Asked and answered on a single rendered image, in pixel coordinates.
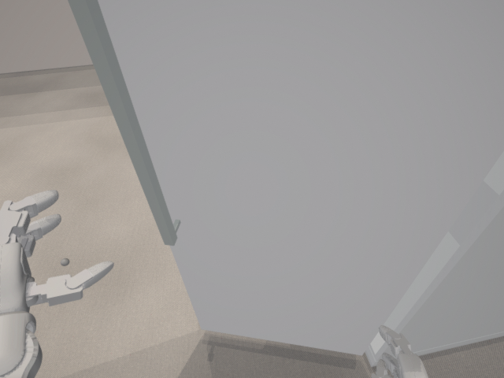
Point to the robot left hand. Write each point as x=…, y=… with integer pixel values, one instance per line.
x=17, y=242

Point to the robot left forearm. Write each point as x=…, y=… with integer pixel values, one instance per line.
x=20, y=352

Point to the handle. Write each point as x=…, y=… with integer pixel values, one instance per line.
x=93, y=29

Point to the robot right hand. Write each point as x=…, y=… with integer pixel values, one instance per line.
x=407, y=364

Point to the fridge door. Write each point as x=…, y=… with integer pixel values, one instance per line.
x=316, y=152

